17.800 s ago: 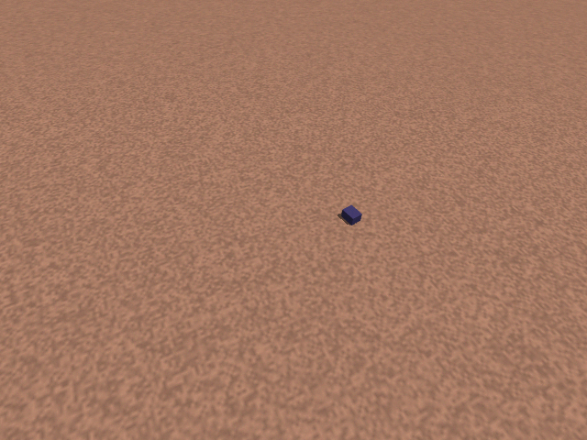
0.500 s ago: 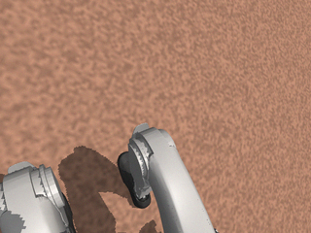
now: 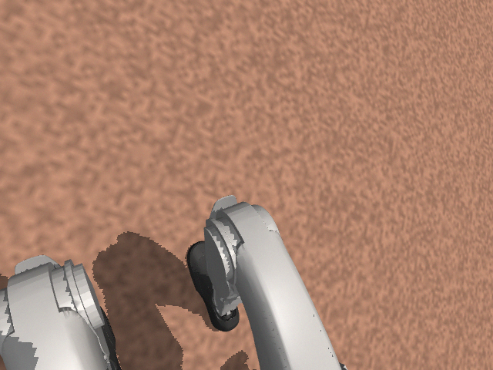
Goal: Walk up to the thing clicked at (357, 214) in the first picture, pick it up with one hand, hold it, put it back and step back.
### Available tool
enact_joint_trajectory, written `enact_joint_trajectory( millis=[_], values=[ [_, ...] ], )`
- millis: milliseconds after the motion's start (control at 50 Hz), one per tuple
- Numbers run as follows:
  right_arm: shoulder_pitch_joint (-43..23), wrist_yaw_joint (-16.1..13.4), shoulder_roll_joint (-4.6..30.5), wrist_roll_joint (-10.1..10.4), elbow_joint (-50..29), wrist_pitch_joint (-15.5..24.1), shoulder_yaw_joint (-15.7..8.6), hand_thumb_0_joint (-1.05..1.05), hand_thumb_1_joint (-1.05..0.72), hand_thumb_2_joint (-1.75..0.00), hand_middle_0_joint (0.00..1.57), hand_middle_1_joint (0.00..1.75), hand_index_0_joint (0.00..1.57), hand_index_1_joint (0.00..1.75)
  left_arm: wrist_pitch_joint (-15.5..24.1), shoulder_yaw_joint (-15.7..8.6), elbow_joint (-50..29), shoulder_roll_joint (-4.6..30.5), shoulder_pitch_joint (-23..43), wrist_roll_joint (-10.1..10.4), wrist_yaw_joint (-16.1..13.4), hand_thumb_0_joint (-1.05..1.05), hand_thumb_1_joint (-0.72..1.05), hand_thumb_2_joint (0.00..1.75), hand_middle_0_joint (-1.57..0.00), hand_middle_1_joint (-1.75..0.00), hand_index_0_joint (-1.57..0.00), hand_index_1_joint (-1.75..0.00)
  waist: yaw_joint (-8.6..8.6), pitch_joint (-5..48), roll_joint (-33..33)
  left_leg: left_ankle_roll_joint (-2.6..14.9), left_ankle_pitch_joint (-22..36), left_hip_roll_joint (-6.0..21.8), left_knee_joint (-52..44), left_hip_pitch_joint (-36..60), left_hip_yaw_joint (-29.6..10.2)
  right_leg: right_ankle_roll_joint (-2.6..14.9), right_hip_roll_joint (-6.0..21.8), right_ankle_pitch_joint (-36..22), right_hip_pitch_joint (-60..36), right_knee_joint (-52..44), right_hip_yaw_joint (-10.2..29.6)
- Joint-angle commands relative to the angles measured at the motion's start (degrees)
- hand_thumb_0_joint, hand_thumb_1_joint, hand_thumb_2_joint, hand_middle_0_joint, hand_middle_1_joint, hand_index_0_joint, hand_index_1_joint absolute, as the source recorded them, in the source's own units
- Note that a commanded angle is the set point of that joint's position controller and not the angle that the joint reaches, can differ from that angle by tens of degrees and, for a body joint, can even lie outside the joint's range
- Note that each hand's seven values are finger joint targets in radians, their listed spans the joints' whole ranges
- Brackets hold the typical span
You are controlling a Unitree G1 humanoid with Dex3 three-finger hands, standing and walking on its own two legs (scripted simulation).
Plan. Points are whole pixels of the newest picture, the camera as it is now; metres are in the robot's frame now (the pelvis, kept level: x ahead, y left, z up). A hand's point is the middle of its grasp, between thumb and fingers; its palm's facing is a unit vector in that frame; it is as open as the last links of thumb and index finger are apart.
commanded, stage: rise first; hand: left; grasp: from above
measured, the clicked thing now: out of the picture +0.49 +0.32 -0.32
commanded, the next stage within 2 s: approach in 1.64 s
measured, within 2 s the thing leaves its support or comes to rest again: neither
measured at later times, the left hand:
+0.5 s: hand out of the picture +0.45 +0.35 -0.21, palm faces -0.06 -0.44 -0.90, open 12.0 cm
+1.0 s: hand out of the picture +0.45 +0.35 -0.21, palm faces -0.07 -0.44 -0.89, open 12.3 cm
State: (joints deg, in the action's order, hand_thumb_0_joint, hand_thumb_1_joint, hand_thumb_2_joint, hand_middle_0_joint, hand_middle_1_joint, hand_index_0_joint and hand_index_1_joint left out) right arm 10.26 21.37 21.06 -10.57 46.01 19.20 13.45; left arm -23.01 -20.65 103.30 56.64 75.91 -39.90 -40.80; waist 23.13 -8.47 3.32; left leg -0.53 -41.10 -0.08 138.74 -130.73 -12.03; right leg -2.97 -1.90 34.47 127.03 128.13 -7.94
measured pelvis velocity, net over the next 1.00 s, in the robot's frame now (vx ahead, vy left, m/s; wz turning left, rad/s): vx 0.00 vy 0.00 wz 0.00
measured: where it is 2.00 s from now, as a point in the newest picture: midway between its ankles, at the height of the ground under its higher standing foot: (165, 332)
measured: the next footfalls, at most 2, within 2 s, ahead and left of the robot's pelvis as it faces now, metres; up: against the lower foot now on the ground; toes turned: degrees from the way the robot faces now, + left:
none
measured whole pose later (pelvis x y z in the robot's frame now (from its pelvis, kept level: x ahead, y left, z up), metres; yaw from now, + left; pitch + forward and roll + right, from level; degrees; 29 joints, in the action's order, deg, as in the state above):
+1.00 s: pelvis +0.00 +0.00 +0.00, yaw +0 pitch +32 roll -13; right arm 10.3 21.7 21.3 -10.8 46.4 20.1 13.9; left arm -22.8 -21.1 103.5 56.4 75.9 -39.1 -41.5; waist 23.6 -8.6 3.5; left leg -0.7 -40.9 0.1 138.3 -130.3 -12.2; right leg -2.8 -1.9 34.2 126.8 127.8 -8.1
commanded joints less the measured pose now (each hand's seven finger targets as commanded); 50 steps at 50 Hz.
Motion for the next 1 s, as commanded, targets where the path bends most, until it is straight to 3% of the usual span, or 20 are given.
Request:
enact_joint_trajectory(
  millis=[0,40,160,280,360,380,400,500,600,620,660,760,820,980],
  values=[
    [15.3,0.1,18.2,0.3,2.7,-0.1,-3.7,0.0,-0.91,-0.9,0.2,0.3,0.2,0.3,0.5,2.0,-6.2,10.6,15.2,-1.2,-2.7,0.0,-0.2,0.7,-0.4,-0.75,-0.39,-0.76,3.26,38.7,-27.8,0.35,12.4,2.0,-15.9,28.0,3.7,3.92,-1.3,-12.4,-23.4,-10.2,-4.9],
    [15.7,0.2,18.1,0.3,3.0,-0.1,-3.6,0.0,-0.91,-0.9,0.2,0.3,0.2,0.3,0.6,2.0,-6.6,10.6,15.3,-1.2,-2.7,0.0,-0.21,0.71,-0.4,-0.75,-0.39,-0.76,3.82,38.2,-27.6,0.43,12.8,1.9,-15.8,27.7,3.7,3.78,-1.1,-12.9,-23.2,-10.3,-4.8],
    [15.4,0.2,18.6,0.3,3.2,0.1,-3.8,0.0,-0.91,-0.9,0.2,0.3,0.2,0.3,0.3,1.1,-6.1,12.9,15.2,-2.0,-3.1,0.0,-0.21,0.71,-0.4,-0.74,-0.39,-0.75,2.58,38.8,-28.3,0.4,11.4,2.0,-16.3,28.4,3.8,3.84,-1.2,-11.5,-23.1,-10.8,-4.8],
    [15.9,0.6,18.0,0.3,3.0,-0.2,-3.7,0.0,-0.91,-0.9,0.2,0.3,0.2,0.3,-0.2,1.2,-5.7,10.5,14.8,-0.9,-3.1,0.0,-0.21,0.71,-0.4,-0.73,-0.39,-0.75,3.49,37.7,-27.7,0.33,12.0,2.0,-16.2,27.9,3.6,3.77,-1.2,-12.3,-23.1,-10.5,-5.0],
    [16.0,0.7,18.3,-0.1,3.0,-0.1,-3.5,0.0,-0.92,-0.9,0.2,0.3,0.2,0.3,-0.2,1.5,-6.7,11.3,15.2,-0.4,-2.8,0.0,-0.21,0.71,-0.39,-0.77,-0.39,-0.78,3.91,38.0,-26.6,0.76,12.4,1.7,-15.8,26.0,4.4,3.39,-1.3,-12.9,-25.2,-11.1,-4.5],
    [16.2,0.7,18.1,0.3,3.3,-0.2,-3.4,0.0,-0.91,-0.9,0.2,0.3,0.2,0.3,-0.2,0.8,-6.5,12.2,15.7,-0.6,-3.2,0.0,-0.21,0.71,-0.39,-0.77,-0.38,-0.77,3.17,39.1,-27.1,0.61,12.7,1.9,-15.9,27.1,4.1,3.51,-1.3,-12.9,-24.8,-11.2,-4.5],
    [15.8,0.7,18.1,0.2,3.0,-0.1,-3.1,0.0,-0.92,-0.9,0.2,0.3,0.2,0.3,-0.3,1.4,-6.5,12.0,15.4,-0.7,-3.0,0.0,-0.2,0.69,-0.4,-0.76,-0.39,-0.77,3.6,38.4,-26.9,0.7,12.5,1.8,-15.7,26.5,4.1,3.44,-1.2,-12.8,-24.5,-11.0,-4.5],
    [15.2,0.5,18.3,0.2,2.8,0.0,-3.4,0.0,-0.91,-0.9,0.2,0.3,0.2,0.3,-0.3,1.4,-6.3,12.8,14.5,-1.0,-2.6,0.0,-0.22,0.71,-0.38,-0.78,-0.38,-0.78,2.47,39.0,-27.2,0.61,11.8,1.9,-15.9,26.5,4.6,3.55,-1.5,-12.0,-25.2,-11.2,-4.3],
    [16.0,0.5,18.0,0.0,2.9,0.0,-3.6,0.0,-0.92,-0.9,0.2,0.3,0.2,0.3,0.0,1.5,-6.8,11.5,15.4,-1.2,-2.8,0.0,-0.24,0.72,-0.36,-0.8,-0.36,-0.8,3.42,39.3,-28.1,0.33,12.7,2.0,-16.2,27.9,4.1,3.78,-1.4,-12.7,-24.7,-10.9,-4.6],
    [15.7,0.5,18.6,0.4,2.6,0.0,-3.9,0.0,-0.91,-0.9,0.2,0.3,0.2,0.3,0.0,1.3,-7.1,11.6,15.0,-1.2,-2.8,0.0,-0.24,0.73,-0.36,-0.78,-0.36,-0.79,2.84,39.3,-28.5,0.28,13.1,2.1,-16.0,28.5,3.9,3.89,-1.3,-12.9,-23.9,-10.7,-4.7],
    [16.2,0.5,18.5,0.0,2.9,0.0,-4.2,0.0,-0.91,-0.9,0.2,0.3,0.2,0.3,0.2,1.8,-7.2,10.7,15.2,-0.8,-2.5,0.0,-0.23,0.73,-0.37,-0.78,-0.36,-0.79,3.7,39.0,-27.9,0.49,12.8,1.8,-16.1,26.6,4.8,3.7,-1.5,-12.9,-25.6,-11.1,-4.2],
    [15.5,0.4,18.2,0.3,3.7,0.4,-3.8,0.0,-0.91,-0.9,0.2,0.3,0.2,0.3,0.3,1.7,-6.6,11.4,14.4,-1.2,-2.4,0.0,-0.23,0.72,-0.37,-0.78,-0.36,-0.79,3.05,37.5,-27.4,0.5,9.9,1.9,-16.6,27.1,3.7,3.76,-1.2,-10.2,-22.6,-11.0,-4.8],
    [15.0,0.3,19.0,0.2,2.5,0.6,-4.4,0.0,-0.91,-0.9,0.2,0.3,0.2,0.3,0.3,2.3,-7.5,10.2,14.9,-0.9,-2.3,0.0,-0.25,0.74,-0.35,-0.8,-0.35,-0.81,3.67,37.6,-27.7,0.39,10.6,1.9,-16.6,28.1,3.9,3.8,-1.3,-10.9,-22.8,-11.0,-4.7],
    [15.2,0.4,18.4,0.1,3.6,0.9,-3.3,0.0,-0.91,-0.9,0.2,0.3,0.2,0.3,0.7,1.1,-6.1,12.0,15.5,-0.9,-3.3,0.0,-0.26,0.75,-0.37,-0.76,-0.35,-0.78,3.48,37.9,-27.1,0.54,11.4,1.9,-15.7,27.0,3.9,3.48,-1.0,-12.1,-23.9,-10.9,-4.6]
  ],
)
